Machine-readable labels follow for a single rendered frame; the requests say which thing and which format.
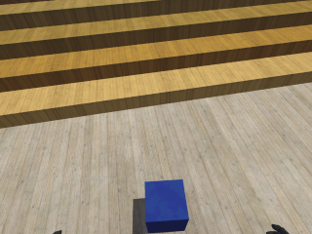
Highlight robot right hand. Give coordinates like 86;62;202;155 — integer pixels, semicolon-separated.
266;224;290;234

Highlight carton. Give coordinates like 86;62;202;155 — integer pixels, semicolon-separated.
144;179;189;233

